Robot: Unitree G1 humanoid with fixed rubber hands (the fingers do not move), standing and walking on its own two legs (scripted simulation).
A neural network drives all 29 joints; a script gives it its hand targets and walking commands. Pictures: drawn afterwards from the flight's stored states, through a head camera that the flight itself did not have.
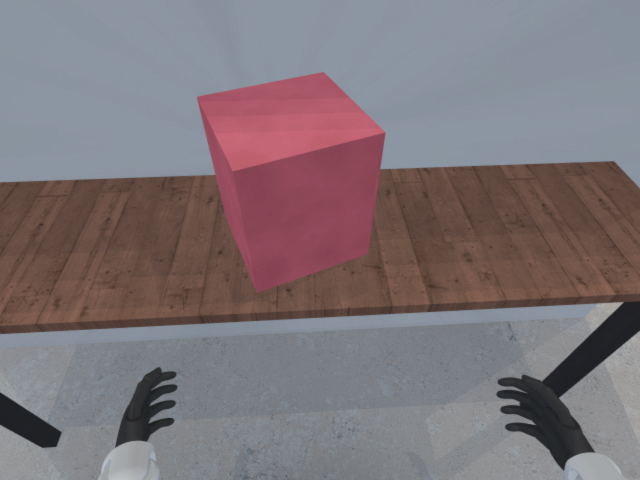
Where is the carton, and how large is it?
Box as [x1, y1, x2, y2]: [197, 72, 385, 292]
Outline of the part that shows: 323,72 197,97 225,215 257,292 367,253 385,132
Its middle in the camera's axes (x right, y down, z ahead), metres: -0.05 -0.10 +0.65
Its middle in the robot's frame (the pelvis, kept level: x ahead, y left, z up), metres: +0.55 +0.07 +0.06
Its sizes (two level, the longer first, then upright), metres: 0.210 0.200 0.250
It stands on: a table, 0.71 m high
